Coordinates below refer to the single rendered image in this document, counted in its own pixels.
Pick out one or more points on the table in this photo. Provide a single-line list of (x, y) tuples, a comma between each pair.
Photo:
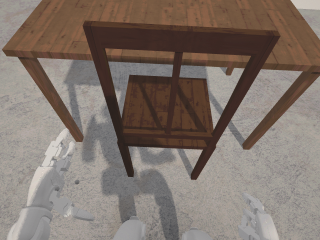
[(54, 30)]

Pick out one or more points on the robot left shin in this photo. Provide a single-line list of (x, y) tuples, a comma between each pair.
[(134, 218)]

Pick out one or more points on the right robot hand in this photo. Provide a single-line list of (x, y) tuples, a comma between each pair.
[(262, 225)]

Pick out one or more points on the left robot hand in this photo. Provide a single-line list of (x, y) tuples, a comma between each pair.
[(49, 175)]

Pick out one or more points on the robot left forearm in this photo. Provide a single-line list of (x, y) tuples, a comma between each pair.
[(33, 224)]

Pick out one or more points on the chair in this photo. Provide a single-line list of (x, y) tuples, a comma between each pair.
[(173, 112)]

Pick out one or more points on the robot left thigh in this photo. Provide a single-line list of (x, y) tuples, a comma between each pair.
[(131, 230)]

